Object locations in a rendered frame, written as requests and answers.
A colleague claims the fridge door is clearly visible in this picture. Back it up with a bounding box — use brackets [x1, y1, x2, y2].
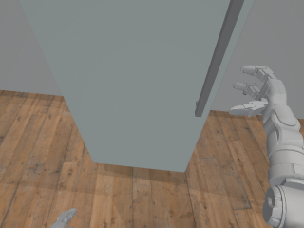
[19, 0, 254, 173]

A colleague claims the robot right forearm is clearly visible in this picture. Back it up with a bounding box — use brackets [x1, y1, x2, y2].
[262, 104, 304, 191]

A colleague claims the robot right hand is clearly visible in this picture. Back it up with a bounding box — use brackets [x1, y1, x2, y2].
[228, 65, 287, 118]

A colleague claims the handle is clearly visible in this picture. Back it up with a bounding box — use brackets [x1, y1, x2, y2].
[195, 0, 244, 117]

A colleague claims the right robot upper arm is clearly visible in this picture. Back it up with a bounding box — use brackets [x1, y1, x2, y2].
[262, 185, 304, 228]

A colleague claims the robot left hand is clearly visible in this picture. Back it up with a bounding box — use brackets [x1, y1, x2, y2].
[50, 208, 77, 228]

